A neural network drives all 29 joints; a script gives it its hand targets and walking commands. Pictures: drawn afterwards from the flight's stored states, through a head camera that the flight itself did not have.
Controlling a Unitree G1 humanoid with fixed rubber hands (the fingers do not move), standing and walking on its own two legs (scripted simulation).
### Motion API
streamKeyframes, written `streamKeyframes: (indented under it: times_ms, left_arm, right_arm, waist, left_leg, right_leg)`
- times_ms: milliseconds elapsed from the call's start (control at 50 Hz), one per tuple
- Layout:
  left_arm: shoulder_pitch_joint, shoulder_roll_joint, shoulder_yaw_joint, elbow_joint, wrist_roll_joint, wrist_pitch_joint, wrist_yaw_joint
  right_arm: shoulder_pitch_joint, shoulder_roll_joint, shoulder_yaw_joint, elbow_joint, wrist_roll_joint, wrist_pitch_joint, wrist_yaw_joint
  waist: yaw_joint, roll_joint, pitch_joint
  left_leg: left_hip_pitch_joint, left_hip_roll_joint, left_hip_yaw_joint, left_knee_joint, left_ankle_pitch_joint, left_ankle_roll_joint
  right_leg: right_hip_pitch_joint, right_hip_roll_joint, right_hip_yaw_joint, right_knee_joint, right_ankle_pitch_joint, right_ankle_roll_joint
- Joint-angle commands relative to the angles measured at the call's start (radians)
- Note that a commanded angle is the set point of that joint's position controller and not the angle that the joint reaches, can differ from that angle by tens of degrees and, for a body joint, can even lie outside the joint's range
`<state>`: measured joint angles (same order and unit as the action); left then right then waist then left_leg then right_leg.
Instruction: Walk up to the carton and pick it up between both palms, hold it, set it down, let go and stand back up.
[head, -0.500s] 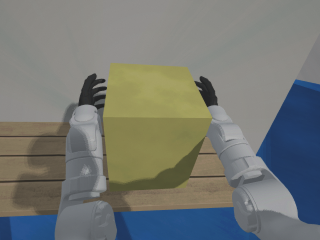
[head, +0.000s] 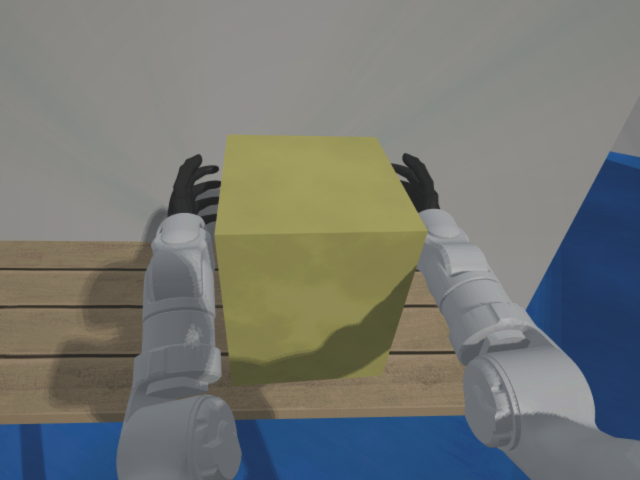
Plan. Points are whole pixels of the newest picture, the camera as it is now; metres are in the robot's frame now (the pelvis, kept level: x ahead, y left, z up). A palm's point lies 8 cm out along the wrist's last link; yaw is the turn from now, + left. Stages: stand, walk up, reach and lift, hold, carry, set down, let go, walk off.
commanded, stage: set down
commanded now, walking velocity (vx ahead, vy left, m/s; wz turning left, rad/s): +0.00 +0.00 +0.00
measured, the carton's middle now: (306, 257) +0.38 +0.03 +0.14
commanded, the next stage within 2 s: none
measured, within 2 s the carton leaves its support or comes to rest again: rests again in 1.66 s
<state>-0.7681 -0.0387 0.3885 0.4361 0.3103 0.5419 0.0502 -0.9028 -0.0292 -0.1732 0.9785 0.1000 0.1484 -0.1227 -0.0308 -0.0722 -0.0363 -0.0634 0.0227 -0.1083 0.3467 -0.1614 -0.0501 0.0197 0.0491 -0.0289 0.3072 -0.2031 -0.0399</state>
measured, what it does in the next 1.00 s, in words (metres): stands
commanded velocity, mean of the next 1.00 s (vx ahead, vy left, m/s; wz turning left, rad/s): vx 0.00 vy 0.00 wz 0.00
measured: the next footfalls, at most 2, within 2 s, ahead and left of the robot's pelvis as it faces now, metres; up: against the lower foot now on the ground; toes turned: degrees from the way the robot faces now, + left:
none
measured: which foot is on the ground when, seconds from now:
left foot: down 0.00-1.00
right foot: down 0.00-1.00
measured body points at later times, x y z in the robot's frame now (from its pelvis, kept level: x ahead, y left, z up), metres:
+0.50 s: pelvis +0.00 -0.01 +0.00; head -0.04 +0.01 +0.45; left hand +0.40 +0.17 +0.17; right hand +0.42 -0.13 +0.18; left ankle +0.03 +0.15 -0.75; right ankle -0.01 -0.09 -0.75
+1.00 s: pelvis +0.00 -0.02 +0.00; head -0.01 +0.00 +0.45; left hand +0.40 +0.16 +0.14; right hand +0.44 -0.13 +0.14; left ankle +0.03 +0.15 -0.75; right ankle -0.01 -0.09 -0.75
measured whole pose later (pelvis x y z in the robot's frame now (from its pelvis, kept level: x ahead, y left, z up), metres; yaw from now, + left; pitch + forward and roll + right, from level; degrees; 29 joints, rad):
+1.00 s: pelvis +0.00 -0.02 +0.00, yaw -2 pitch +1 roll +0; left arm -0.70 -0.11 0.42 0.52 0.29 0.37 0.13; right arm -0.90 -0.05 -0.24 1.11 -0.02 0.00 -0.04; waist 0.06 -0.04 -0.07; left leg -0.21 0.06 -0.07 0.32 -0.13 -0.07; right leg -0.15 0.07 -0.04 0.31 -0.19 -0.06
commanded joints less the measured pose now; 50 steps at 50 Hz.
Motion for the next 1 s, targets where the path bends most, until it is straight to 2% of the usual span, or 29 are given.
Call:
streamKeyframes:
  times_ms: [0,60,80,140,180,260,280,360,400,500,580,620,660,740,760,800,840,940,980]
  left_arm:
    - [-0.764,-0.534,-0.417,-0.078,-0.117,-0.058,-0.102]
    - [-0.780,-0.542,-0.433,-0.074,-0.122,-0.075,-0.091]
    - [-0.780,-0.538,-0.429,-0.065,-0.122,-0.078,-0.087]
    - [-0.808,-0.547,-0.452,-0.090,-0.143,-0.101,-0.071]
    - [-0.809,-0.563,-0.464,-0.088,-0.151,-0.114,-0.060]
    - [-0.718,-0.505,-0.365,0.008,-0.107,-0.098,-0.079]
    - [-0.708,-0.502,-0.352,0.013,-0.100,-0.098,-0.085]
    - [-0.754,-0.526,-0.389,-0.047,-0.122,-0.130,-0.073]
    - [-0.719,-0.517,-0.367,-0.008,-0.102,-0.131,-0.071]
    - [-0.743,-0.519,-0.375,-0.055,-0.109,-0.163,-0.063]
    - [-0.744,-0.557,-0.419,-0.072,-0.120,-0.186,-0.040]
    - [-0.699,-0.532,-0.381,-0.008,-0.100,-0.179,-0.039]
    - [-0.689,-0.531,-0.368,-0.005,-0.101,-0.178,-0.042]
    - [-0.714,-0.559,-0.396,-0.055,-0.117,-0.198,-0.022]
    - [-0.707,-0.557,-0.392,-0.045,-0.109,-0.197,-0.018]
    - [-0.691,-0.549,-0.364,-0.016,-0.100,-0.196,-0.017]
    - [-0.699,-0.557,-0.366,-0.019,-0.104,-0.204,-0.012]
    - [-0.698,-0.566,-0.358,-0.021,-0.096,-0.230,0.006]
    - [-0.692,-0.562,-0.341,-0.008,-0.081,-0.230,0.011]
  right_arm:
    - [-0.877,0.451,0.203,-0.282,0.020,-0.100,0.106]
    - [-0.867,0.452,0.179,-0.260,-0.005,-0.108,0.115]
    - [-0.871,0.453,0.177,-0.257,-0.009,-0.109,0.119]
    - [-0.888,0.464,0.186,-0.269,-0.003,-0.121,0.127]
    - [-0.893,0.474,0.202,-0.275,0.000,-0.127,0.129]
    - [-0.832,0.447,0.159,-0.187,-0.041,-0.106,0.130]
    - [-0.824,0.441,0.149,-0.176,-0.048,-0.107,0.132]
    - [-0.836,0.459,0.161,-0.180,-0.032,-0.132,0.142]
    - [-0.801,0.446,0.147,-0.134,-0.042,-0.133,0.144]
    - [-0.786,0.456,0.142,-0.130,-0.059,-0.154,0.155]
    - [-0.793,0.456,0.150,-0.142,-0.057,-0.179,0.163]
    - [-0.780,0.440,0.151,-0.118,-0.068,-0.173,0.164]
    - [-0.790,0.438,0.147,-0.132,-0.073,-0.176,0.166]
    - [-0.788,0.446,0.168,-0.133,-0.061,-0.191,0.176]
    - [-0.774,0.442,0.163,-0.109,-0.060,-0.189,0.178]
    - [-0.769,0.435,0.137,-0.094,-0.080,-0.187,0.182]
    - [-0.777,0.427,0.130,-0.099,-0.089,-0.193,0.190]
    - [-0.757,0.428,0.111,-0.072,-0.115,-0.211,0.207]
    - [-0.738,0.410,0.077,-0.032,-0.135,-0.210,0.215]
  waist:
    - [-0.005,0.100,-0.405]
    - [-0.008,0.109,-0.399]
    - [0.000,0.116,-0.403]
    - [0.016,0.128,-0.478]
    - [0.016,0.119,-0.501]
    - [0.029,0.061,-0.383]
    - [0.037,0.067,-0.378]
    - [0.035,0.099,-0.477]
    - [0.034,0.095,-0.418]
    - [0.041,0.092,-0.470]
    - [0.042,0.122,-0.521]
    - [0.053,0.089,-0.446]
    - [0.066,0.071,-0.451]
    - [0.074,0.093,-0.538]
    - [0.074,0.102,-0.510]
    - [0.075,0.085,-0.470]
    - [0.086,0.086,-0.503]
    - [0.095,0.088,-0.556]
    - [0.092,0.095,-0.529]
  left_leg:
    - [0.176,-0.046,0.115,-0.001,0.300,0.009]
    - [0.158,-0.042,0.118,-0.013,0.254,0.009]
    - [0.150,-0.043,0.120,-0.014,0.241,0.010]
    - [0.152,-0.042,0.118,-0.003,0.266,0.007]
    - [0.162,-0.039,0.113,0.008,0.295,0.005]
    - [0.085,-0.044,0.126,-0.040,0.177,0.036]
    - [0.074,-0.045,0.129,-0.046,0.168,0.036]
    - [0.115,-0.044,0.126,-0.010,0.286,0.009]
    - [0.106,-0.043,0.129,-0.017,0.271,0.012]
    - [0.100,-0.039,0.130,-0.018,0.293,0.010]
    - [0.129,-0.030,0.124,0.004,0.353,-0.005]
    - [0.096,-0.031,0.128,-0.006,0.314,0.010]
    - [0.071,-0.031,0.131,-0.020,0.280,0.017]
    - [0.118,-0.026,0.128,0.009,0.378,0.002]
    - [0.116,-0.024,0.129,0.007,0.371,-0.001]
    - [0.089,-0.022,0.131,-0.011,0.320,0.008]
    - [0.086,-0.021,0.136,-0.013,0.318,0.008]
    - [0.077,-0.017,0.142,-0.006,0.349,0.006]
    - [0.082,-0.012,0.146,-0.015,0.330,0.005]
  right_leg:
    - [-0.012,-0.006,-0.076,-0.040,0.309,0.106]
    - [-0.039,-0.014,-0.076,-0.042,0.267,0.106]
    - [-0.040,-0.018,-0.074,-0.042,0.252,0.104]
    - [-0.024,-0.021,-0.068,-0.028,0.288,0.105]
    - [-0.014,-0.018,-0.067,-0.021,0.326,0.106]
    - [0.003,-0.036,-0.055,-0.027,0.316,0.128]
    - [0.009,-0.039,-0.054,-0.023,0.319,0.130]
    - [0.017,-0.029,-0.060,-0.007,0.417,0.122]
    - [0.015,-0.031,-0.060,-0.015,0.412,0.121]
    - [0.026,-0.037,-0.059,-0.003,0.456,0.123]
    - [0.007,-0.029,-0.065,0.002,0.481,0.108]
    - [0.003,-0.033,-0.057,-0.003,0.476,0.114]
    - [0.008,-0.034,-0.057,-0.004,0.455,0.116]
    - [-0.007,-0.025,-0.060,0.008,0.526,0.106]
    - [-0.019,-0.026,-0.058,0.001,0.509,0.102]
    - [-0.034,-0.032,-0.058,-0.006,0.466,0.106]
    - [-0.041,-0.032,-0.056,-0.006,0.448,0.102]
    - [-0.032,-0.034,-0.055,0.005,0.498,0.096]
    - [-0.065,-0.032,-0.060,-0.005,0.446,0.091]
